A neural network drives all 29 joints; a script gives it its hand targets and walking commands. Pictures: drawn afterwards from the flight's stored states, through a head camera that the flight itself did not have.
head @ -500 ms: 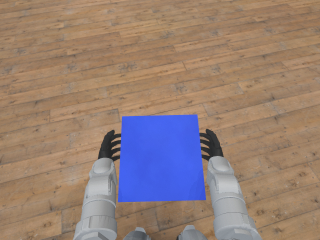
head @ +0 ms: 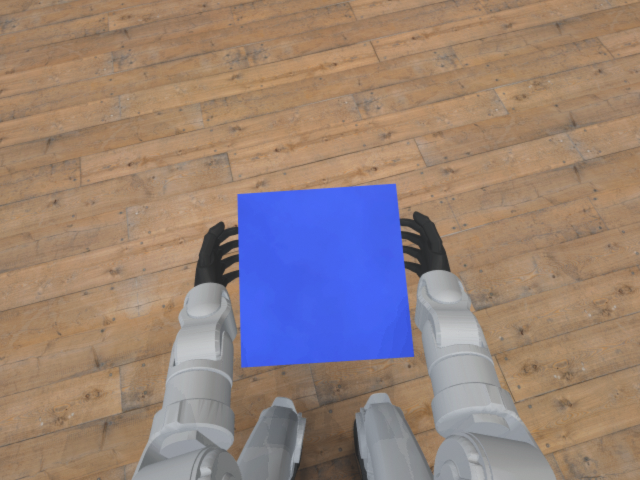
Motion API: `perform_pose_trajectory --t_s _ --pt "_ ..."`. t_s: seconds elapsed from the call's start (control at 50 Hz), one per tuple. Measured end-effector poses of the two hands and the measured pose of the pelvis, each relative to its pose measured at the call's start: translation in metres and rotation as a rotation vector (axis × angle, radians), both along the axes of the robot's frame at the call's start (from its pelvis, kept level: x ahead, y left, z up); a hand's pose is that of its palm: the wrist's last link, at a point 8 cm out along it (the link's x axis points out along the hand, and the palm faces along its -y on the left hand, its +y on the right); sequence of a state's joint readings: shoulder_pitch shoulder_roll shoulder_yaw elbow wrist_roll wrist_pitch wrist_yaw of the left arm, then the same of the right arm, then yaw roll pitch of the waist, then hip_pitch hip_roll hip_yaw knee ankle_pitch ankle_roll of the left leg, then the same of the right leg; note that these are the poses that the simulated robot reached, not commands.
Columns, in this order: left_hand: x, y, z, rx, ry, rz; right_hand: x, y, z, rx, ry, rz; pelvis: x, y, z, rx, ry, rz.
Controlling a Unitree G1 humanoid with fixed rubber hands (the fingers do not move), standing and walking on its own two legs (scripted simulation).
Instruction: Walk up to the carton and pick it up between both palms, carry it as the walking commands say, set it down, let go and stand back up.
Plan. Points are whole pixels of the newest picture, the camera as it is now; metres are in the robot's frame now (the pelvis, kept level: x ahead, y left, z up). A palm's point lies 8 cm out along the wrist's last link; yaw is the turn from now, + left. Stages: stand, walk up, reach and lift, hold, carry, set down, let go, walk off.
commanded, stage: set down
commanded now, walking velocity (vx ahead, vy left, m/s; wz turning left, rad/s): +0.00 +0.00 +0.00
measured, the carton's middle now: (322, 281) +0.40 +0.02 -0.14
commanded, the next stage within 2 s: none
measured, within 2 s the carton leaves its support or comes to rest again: neither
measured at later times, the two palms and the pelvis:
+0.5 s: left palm (232, 290) +0.38 +0.16 -0.13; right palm (423, 283) +0.40 -0.13 -0.14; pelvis +0.00 +0.00 -0.07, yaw +1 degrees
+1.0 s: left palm (245, 297) +0.40 +0.16 -0.23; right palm (410, 288) +0.42 -0.13 -0.23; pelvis -0.02 +0.01 -0.14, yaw +2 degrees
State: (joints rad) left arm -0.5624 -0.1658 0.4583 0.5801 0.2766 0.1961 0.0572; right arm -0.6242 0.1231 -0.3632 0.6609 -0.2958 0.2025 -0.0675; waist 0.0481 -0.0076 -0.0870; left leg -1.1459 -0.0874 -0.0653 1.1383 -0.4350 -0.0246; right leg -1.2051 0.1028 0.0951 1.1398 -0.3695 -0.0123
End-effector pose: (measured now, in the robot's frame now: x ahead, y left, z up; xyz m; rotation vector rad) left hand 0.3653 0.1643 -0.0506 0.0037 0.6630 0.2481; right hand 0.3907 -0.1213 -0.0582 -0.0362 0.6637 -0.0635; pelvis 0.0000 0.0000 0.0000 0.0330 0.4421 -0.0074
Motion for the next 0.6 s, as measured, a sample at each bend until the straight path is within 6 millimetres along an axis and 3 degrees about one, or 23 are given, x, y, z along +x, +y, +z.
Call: perform_pose_trajectory --t_s 0.6 --pt "0.019 -0.007 -0.100 -0.006 0.024 -0.040 0.010 -0.008 -0.098 -0.043 0.020 0.000 -0.004 0.003 -0.083 0.002 0.126 0.016"
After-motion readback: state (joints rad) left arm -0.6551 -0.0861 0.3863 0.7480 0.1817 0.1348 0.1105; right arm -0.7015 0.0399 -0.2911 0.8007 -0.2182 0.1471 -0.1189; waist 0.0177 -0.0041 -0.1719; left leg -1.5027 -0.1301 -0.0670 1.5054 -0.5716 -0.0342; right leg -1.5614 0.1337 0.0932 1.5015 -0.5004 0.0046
